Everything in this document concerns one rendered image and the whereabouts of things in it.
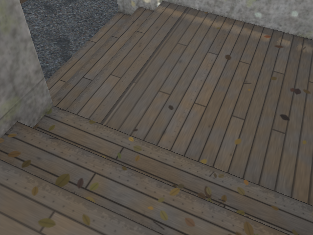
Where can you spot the stairs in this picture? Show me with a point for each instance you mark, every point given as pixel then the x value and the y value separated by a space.
pixel 69 81
pixel 158 188

